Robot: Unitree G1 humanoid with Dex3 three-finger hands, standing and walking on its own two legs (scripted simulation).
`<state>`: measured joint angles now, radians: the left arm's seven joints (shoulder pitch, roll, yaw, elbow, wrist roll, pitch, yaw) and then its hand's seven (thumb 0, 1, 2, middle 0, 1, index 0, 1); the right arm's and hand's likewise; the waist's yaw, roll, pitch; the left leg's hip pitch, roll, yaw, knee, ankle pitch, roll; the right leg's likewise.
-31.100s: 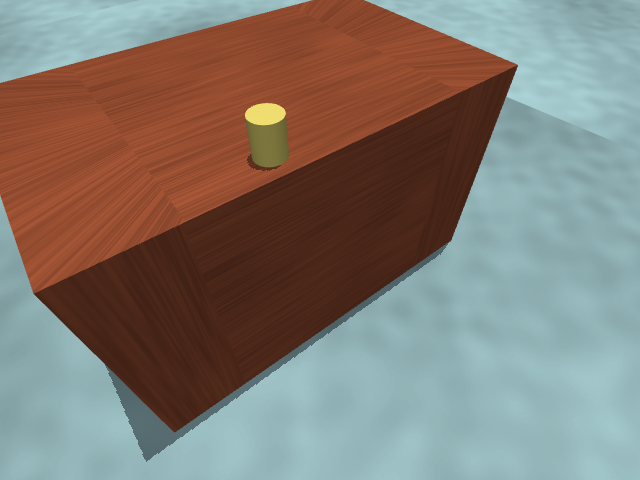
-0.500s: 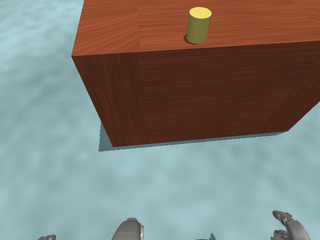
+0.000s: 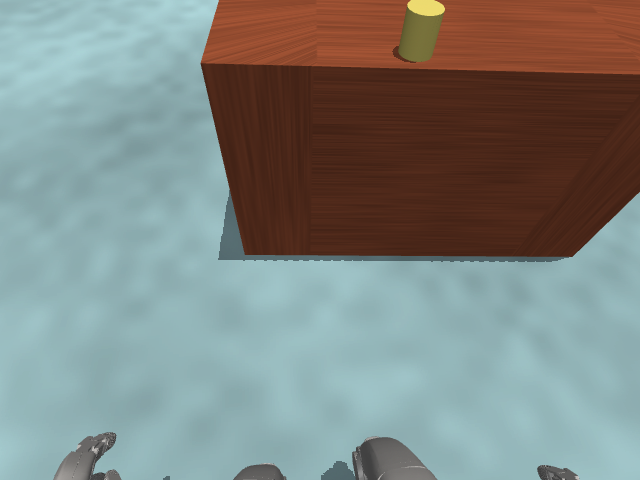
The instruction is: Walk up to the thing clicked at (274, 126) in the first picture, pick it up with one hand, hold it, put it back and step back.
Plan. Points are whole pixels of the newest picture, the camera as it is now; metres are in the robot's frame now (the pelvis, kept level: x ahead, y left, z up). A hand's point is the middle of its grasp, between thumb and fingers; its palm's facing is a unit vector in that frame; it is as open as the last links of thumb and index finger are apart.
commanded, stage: step back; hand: right
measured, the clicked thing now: (420, 30) +0.97 -0.19 +0.04
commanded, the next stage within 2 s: stand in 1.34 s
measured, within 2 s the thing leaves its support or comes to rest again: neither
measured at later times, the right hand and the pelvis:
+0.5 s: hand out of the picture -0.08 -0.28 -0.16, palm faces -0.08 +0.92 -0.38, open 7.4 cm; pelvis -0.12 -0.01 +0.00, yaw +1 degrees
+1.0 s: hand out of the picture +0.00 -0.28 -0.15, palm faces -0.05 +0.92 -0.40, open 7.4 cm; pelvis -0.08 -0.01 +0.00, yaw +1 degrees
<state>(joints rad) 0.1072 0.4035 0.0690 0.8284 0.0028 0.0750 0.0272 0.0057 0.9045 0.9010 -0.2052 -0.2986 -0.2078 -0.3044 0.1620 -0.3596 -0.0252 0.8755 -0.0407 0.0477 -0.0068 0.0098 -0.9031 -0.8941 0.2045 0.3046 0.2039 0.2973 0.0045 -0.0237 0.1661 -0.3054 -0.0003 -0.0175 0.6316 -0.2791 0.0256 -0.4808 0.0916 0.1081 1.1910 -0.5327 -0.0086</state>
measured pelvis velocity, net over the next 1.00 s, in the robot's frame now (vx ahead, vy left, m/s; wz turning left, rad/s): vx -0.08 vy -0.01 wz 0.01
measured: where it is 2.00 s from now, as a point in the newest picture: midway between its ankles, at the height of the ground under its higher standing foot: outside the picture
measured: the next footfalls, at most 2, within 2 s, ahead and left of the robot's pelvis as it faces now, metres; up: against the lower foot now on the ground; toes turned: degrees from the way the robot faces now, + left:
right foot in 0.18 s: -0.05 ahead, -0.14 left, +0.00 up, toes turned -1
left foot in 0.48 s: -0.01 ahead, +0.12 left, +0.00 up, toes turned +1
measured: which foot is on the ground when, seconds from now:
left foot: down 0.00-0.20, up 0.22-0.46, down 0.48-1.00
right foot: up 0.00-0.16, down 0.18-1.00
